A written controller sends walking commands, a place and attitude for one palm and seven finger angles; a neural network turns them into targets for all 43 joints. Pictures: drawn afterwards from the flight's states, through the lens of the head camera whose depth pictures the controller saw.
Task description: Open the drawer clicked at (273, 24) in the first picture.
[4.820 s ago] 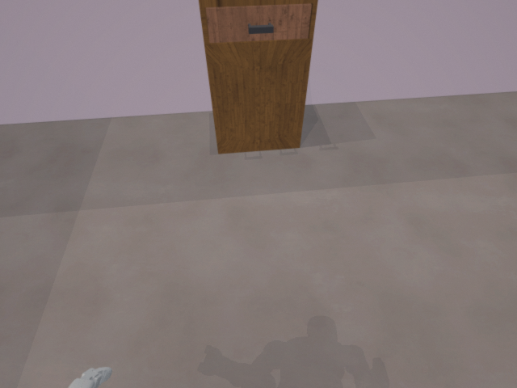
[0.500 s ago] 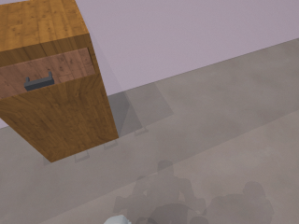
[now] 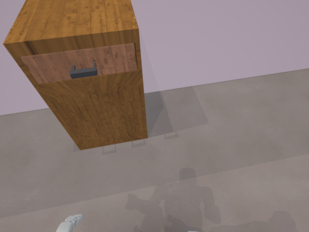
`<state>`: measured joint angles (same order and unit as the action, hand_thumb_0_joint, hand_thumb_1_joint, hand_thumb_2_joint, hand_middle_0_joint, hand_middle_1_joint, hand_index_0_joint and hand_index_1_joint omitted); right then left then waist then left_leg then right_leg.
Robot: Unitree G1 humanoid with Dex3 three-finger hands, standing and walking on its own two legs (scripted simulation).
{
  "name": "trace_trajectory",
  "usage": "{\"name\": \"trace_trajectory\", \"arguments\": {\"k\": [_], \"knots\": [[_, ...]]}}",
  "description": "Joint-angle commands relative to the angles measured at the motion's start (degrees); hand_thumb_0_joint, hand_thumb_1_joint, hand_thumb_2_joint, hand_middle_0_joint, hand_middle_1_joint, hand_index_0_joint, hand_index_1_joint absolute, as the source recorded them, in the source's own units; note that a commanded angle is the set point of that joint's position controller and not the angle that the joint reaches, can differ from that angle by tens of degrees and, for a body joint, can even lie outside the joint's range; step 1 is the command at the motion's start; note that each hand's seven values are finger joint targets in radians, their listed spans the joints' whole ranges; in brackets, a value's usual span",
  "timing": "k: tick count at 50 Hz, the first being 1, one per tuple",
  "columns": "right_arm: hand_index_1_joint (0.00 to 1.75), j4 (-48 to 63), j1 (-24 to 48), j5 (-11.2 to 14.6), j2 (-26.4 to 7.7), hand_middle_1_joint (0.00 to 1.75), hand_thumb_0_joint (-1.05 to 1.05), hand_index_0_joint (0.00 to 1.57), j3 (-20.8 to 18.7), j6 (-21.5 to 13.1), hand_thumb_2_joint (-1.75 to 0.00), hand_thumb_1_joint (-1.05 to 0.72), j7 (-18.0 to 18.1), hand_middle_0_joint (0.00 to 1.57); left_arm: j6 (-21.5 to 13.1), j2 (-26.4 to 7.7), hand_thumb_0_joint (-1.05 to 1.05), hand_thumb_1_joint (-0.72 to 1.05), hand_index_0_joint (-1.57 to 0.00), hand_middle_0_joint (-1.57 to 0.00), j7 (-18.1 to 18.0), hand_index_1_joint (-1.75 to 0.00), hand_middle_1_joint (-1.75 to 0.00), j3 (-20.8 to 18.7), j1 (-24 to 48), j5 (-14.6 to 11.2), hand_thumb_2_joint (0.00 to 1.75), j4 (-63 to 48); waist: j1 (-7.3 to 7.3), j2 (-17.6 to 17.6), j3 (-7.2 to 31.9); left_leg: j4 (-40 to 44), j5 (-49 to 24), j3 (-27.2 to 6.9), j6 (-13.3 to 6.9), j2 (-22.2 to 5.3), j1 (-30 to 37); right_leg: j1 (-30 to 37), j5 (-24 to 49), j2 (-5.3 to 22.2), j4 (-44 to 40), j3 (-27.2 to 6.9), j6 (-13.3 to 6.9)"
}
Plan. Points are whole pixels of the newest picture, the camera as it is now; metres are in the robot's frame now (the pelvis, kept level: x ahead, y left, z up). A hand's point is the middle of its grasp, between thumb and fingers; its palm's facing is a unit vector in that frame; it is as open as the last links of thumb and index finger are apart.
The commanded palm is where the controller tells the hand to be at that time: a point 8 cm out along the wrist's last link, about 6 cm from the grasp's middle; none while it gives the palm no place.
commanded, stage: turn to face it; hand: left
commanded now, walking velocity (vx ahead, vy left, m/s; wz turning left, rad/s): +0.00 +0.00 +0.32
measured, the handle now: (84, 69) +0.72 +0.33 -0.04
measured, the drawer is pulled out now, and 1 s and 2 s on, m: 0.00 0.00 0.00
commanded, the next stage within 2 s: take the last steps up to it in 0.18 s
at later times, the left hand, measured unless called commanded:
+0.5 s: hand out of the picture -0.06 +0.19 -0.17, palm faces +0.26 -0.94 -0.22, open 7.4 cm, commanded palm none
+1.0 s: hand (98, 213) +0.19 +0.19 -0.18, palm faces +0.11 -0.97 -0.21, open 7.4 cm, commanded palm none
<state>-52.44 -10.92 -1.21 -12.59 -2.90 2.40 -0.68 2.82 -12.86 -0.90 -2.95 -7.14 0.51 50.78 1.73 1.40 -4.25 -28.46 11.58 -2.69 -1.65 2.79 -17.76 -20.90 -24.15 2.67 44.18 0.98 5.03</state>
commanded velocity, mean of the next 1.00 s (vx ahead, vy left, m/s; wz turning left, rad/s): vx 0.21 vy -0.04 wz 0.06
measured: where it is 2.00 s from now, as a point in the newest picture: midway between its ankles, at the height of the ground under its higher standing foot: (163, 225)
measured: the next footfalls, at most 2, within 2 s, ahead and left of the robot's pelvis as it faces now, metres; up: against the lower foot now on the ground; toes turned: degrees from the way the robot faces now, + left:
right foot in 0.06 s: +0.04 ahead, -0.13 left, +0.00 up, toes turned -1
left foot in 0.50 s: -0.01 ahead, +0.12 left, +0.00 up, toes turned +16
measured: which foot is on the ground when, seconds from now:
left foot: down 0.00-0.06, up 0.08-0.48, down 0.50-1.00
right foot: up 0.00-0.04, down 0.06-0.50, up 0.52-0.96, down 0.98-1.00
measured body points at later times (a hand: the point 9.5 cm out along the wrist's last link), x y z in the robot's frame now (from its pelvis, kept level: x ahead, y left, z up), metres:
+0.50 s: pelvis +0.00 +0.00 +0.00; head +0.01 +0.01 +0.45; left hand -0.07 +0.24 -0.16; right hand +0.12 -0.23 -0.14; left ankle -0.05 +0.11 -0.74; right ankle +0.00 -0.12 -0.74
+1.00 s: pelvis +0.13 -0.01 -0.02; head +0.16 -0.02 +0.43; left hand +0.19 +0.24 -0.16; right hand +0.04 -0.23 -0.17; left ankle -0.05 +0.11 -0.73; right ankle +0.24 -0.09 -0.74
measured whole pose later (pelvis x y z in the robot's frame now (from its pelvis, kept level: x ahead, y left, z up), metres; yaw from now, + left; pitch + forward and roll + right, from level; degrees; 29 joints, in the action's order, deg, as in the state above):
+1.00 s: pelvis +0.13 -0.01 -0.02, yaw +9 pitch -1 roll +1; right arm -66.4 -27.0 -1.1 -8.2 -1.9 -1.9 0.9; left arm -1.5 -10.4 1.7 -2.6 -7.7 1.3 58.7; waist 3.0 1.0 -5.0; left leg -28.9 27.8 6.6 2.0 -4.0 2.3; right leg -24.0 -9.4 3.4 34.2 7.2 -1.7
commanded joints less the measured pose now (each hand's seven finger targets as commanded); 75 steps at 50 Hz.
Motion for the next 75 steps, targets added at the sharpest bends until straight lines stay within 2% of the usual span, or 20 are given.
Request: {"name": "trace_trajectory", "arguments": {"k": [1, 3, 4, 9, 14, 19, 23, 24, 25, 27, 33, 45, 48, 50, 54, 57, 66, 70, 72, 75], "knots": [[0.3, 3.9, 0.93, 0.32, -9.86, 0.3, 0.0, 0.2, -3.2, -0.86, -0.9, -0.9, 0.73, 0.2, -2.36, -5.88, 0.0, 0.9, -0.2, -0.2, -1.02, -0.3, -0.3, -1.81, -8.51, -0.16, 0.9, -2.24, -3.54, 3.07, 9.38, 0.41, -13.07, -13.44, -3.82, -10.91, -1.52, 15.4, 12.87, 0.26, -20.77, 0.1, -1.42], [0.3, 5.94, 0.49, 0.68, -4.54, 0.3, 0.0, 0.2, -2.44, -0.71, -0.9, -0.9, 0.51, 0.2, -3.01, -14.19, 0.0, 0.9, -0.2, -0.2, -1.41, -0.3, -0.3, -3.11, -8.85, 1.19, 0.9, -3.08, -4.14, -20.93, 7.15, -22.52, 21.09, 0.42, 3.66, 1.62, -16.46, 18.16, 19.61, 24.32, -29.76, -22.97, -11.33], [0.3, 5.44, 0.6, 0.25, -7.16, 0.3, 0.0, 0.2, -3.3, -0.11, -0.9, -0.9, 0.58, 0.2, -2.68, -13.33, 0.0, 0.9, -0.2, -0.2, -1.51, -0.3, -0.3, -2.8, -7.12, 0.78, 0.9, -3.86, -3.66, -13.72, 6.88, -31.72, 21.28, -2.18, 3.36, -1.02, -13.56, 11.65, 20.81, 25.36, -29.22, -19.36, -14.35], [0.3, 0.13, -3.07, 0.07, -5.24, 0.3, 0.0, 0.2, -2.92, 0.8, -0.9, -0.9, -0.26, 0.2, -3.63, -6.45, 0.0, 0.9, -0.2, -0.2, -1.27, -0.3, -0.3, -1.32, -2.39, 0.41, 0.9, -3.79, -0.35, -10.55, 3.23, -40.08, 8.77, 0.4, 5.08, -3.64, -14.16, 11.81, 27.33, 13.42, -25.99, -3.15, -10.6], [0.3, 0.15, 1.63, 0.39, -3.97, 0.3, 0.0, 0.2, -2.03, 0.82, -0.9, -0.9, 0.02, 0.2, -3.74, -7.57, 0.0, 0.9, -0.2, -0.2, -1.31, -0.3, -0.3, -1.57, -9.29, 0.94, 0.9, -0.38, -3.67, -11.66, 4.0, -29.2, 12.29, 2.88, 6.01, -4.44, -11.28, 16.64, 33.87, 14.94, -24.9, -2.72, -12.49], [0.3, 0.04, 3.41, 0.19, -2.34, 0.3, 0.0, 0.2, -0.82, -0.95, -0.9, -0.9, -0.39, 0.2, -4.4, -8.6, 0.0, 0.9, -0.2, -0.2, -0.58, -0.3, -0.3, -1.93, -14.0, 1.56, 0.9, 3.62, -5.51, -13.56, 4.79, -14.85, 14.97, 6.46, 4.39, -4.89, -6.69, 18.97, 18.82, 16.1, -27.56, -4.84, -12.98], [0.3, -3.73, -4.61, 0.12, -2.06, 0.3, 0.0, 0.2, -0.14, -2.99, -0.9, -0.9, 0.17, 0.2, -4.18, -7.43, 0.0, 0.9, -0.2, -0.2, -0.03, -0.3, -0.3, -1.39, -11.73, 0.66, 0.9, 5.86, -1.42, -8.99, 4.45, 5.05, 5.28, 9.62, 2.57, -3.67, 12.14, 7.2, 4.14, 11.69, -23.52, -0.65, -9.41], [0.3, -5.24, -8.47, 0.15, -4.78, 0.3, 0.0, 0.2, -0.73, -3.62, -0.9, -0.9, 0.53, 0.2, -4.04, -4.82, 0.0, 0.9, -0.2, -0.2, 0.23, -0.3, -0.3, -0.78, -11.41, 0.27, 0.9, 5.74, 0.19, -0.24, 5.8, 9.47, 5.85, 3.45, 1.17, -8.55, 20.77, 0.2, 0.53, 8.48, -16.07, 2.48, -6.84], [0.3, -6.54, -13.15, -0.37, -10.0, 0.3, 0.0, 0.2, -1.9, -3.86, -0.9, -0.9, 0.99, 0.2, -3.94, -1.09, 0.0, 0.9, -0.2, -0.2, 0.61, -0.3, -0.3, 0.15, -10.59, 0.21, 0.9, 4.51, 2.37, 15.17, 5.18, 13.68, 9.35, -13.25, -3.48, -21.25, 25.12, -10.79, -4.75, 2.3, -3.34, 8.63, -3.87], [0.3, -6.62, -14.46, -0.69, -10.89, 0.3, 0.0, 0.2, -1.75, -3.14, -0.9, -0.9, 1.41, 0.2, -3.87, -2.56, 0.0, 0.9, -0.2, -0.2, 0.63, -0.3, -0.3, -0.03, -4.6, 1.24, 0.9, 2.52, 3.54, 9.73, -1.91, 18.77, 12.65, -18.16, -9.58, -27.25, 17.68, -16.7, -7.98, 2.95, 11.35, 3.51, -4.8], [0.3, -6.53, -10.62, 0.15, -4.75, 0.3, 0.0, 0.2, -0.08, -5.54, -0.9, -0.9, 2.44, 0.2, -3.26, -1.33, 0.0, 0.9, -0.2, -0.2, 2.06, -0.3, -0.3, -0.09, -9.37, 0.99, 0.9, 8.08, -1.11, 5.73, -3.98, 18.72, -8.33, -2.5, -6.24, -18.21, 14.48, -15.11, 8.74, 4.09, 17.71, 1.96, -3.12], [0.3, -10.65, -16.42, -0.72, -4.74, 0.3, 0.0, 0.2, -0.84, -5.75, -0.9, -0.9, 2.7, 0.2, -3.89, 0.35, 0.0, 0.9, -0.2, -0.2, 2.5, -0.3, -0.3, -0.18, 1.55, 0.42, 0.9, 4.35, 0.89, 6.71, -5.15, 13.82, -18.85, 1.72, -6.53, -19.91, 15.46, -7.75, 10.72, 2.26, -5.83, 5.56, -5.36], [0.3, -10.94, -14.98, -0.01, -4.98, 0.3, 0.0, 0.2, -0.8, -5.73, -0.9, -0.9, 2.52, 0.2, -5.29, -2.8, 0.0, 0.9, -0.2, -0.2, 2.12, -0.3, -0.3, -1.32, -13.58, 0.76, 0.9, 9.12, -6.29, 1.04, 3.67, -4.83, -26.49, 6.15, -3.2, -15.46, 10.86, 15.24, 15.73, -0.95, -15.13, 6.77, -7.27], [0.3, -8.97, -18.12, 1.04, 0.11, 0.3, 0.0, 0.2, 0.01, -5.73, -0.9, -0.9, 1.85, 0.2, -6.16, -12.79, 0.0, 0.9, -0.2, -0.2, 0.9, -0.3, -0.3, -3.56, -25.3, 0.63, 0.9, 12.11, -8.62, -19.93, 15.79, -37.99, 21.42, 9.05, 1.06, -3.27, -9.82, 34.23, 21.1, 22.58, -24.77, -25.73, -16.1], [0.3, -8.91, -11.77, 0.29, 0.6, 0.3, 0.0, 0.2, -0.78, -4.24, -0.9, -0.9, 1.32, 0.2, -5.77, -4.96, 0.0, 0.9, -0.2, -0.2, -0.11, -0.3, -0.3, -1.35, -8.35, -0.03, 0.9, 7.92, -2.66, -4.59, 2.87, -44.73, 9.5, 1.62, -0.05, -10.71, -10.28, 9.41, 5.35, 17.04, -32.64, -13.95, -14.57], [0.3, -10.33, -14.79, -0.28, 2.72, 0.3, 0.0, 0.2, -0.23, -2.69, -0.9, -0.9, 1.11, 0.2, -6.47, -1.66, 0.0, 0.9, -0.2, -0.2, -0.21, -0.3, -0.3, 0.05, -6.39, 0.38, 0.9, 7.86, 0.4, -5.62, 1.4, -37.17, 5.56, 3.76, 1.64, -10.61, -6.24, 2.57, 13.19, 13.09, -34.55, -3.41, -12.55], [0.3, -6.75, -5.25, 0.02, 2.73, 0.3, 0.0, 0.2, 0.3, -3.58, -0.9, -0.9, 0.47, 0.2, -6.39, -3.22, 0.0, 0.9, -0.2, -0.2, 0.0, -0.3, -0.3, -0.35, -11.33, 0.82, 0.9, 10.22, -2.43, -7.01, 1.43, -12.83, 6.38, 7.0, 2.7, -8.67, -5.32, 9.96, 15.59, 13.0, -33.62, -4.02, -15.59], [0.3, -9.35, -8.13, 0.44, 2.2, 0.3, 0.0, 0.2, 1.58, -4.65, -0.9, -0.9, 1.73, 0.2, -5.29, 0.08, 0.0, 0.9, -0.2, -0.2, -0.66, -0.3, -0.3, 1.07, -10.96, 0.02, 0.9, 11.42, -0.77, -1.27, 4.12, 5.29, -13.28, 4.69, 3.07, -8.72, 11.19, 7.33, 27.28, 6.86, -22.47, 1.12, -9.93], [0.3, -9.38, -7.28, 0.55, -2.2, 0.3, 0.0, 0.2, 1.32, -4.92, -0.9, -0.9, 2.65, 0.2, -4.69, 2.08, 0.0, 0.9, -0.2, -0.2, -1.24, -0.3, -0.3, 1.86, -14.6, -0.4, 0.9, 11.92, -2.64, 5.21, 6.79, 3.94, -36.81, -0.4, -0.9, -16.91, 14.1, 8.46, 18.14, 3.49, -20.99, 2.48, -5.97], [0.3, -8.66, -3.68, 1.04, -2.03, 0.3, 0.0, 0.2, 1.15, -3.56, -0.9, -0.9, 3.5, 0.2, -3.03, 0.58, 0.0, 0.9, -0.2, -0.2, -1.51, -0.3, -0.3, 1.71, -14.55, 0.05, 0.9, 12.39, -2.53, 5.75, 1.81, 5.69, -34.08, 0.54, -1.86, -15.96, 10.97, 8.36, 17.15, 3.31, -20.9, 2.55, -4.96]]}}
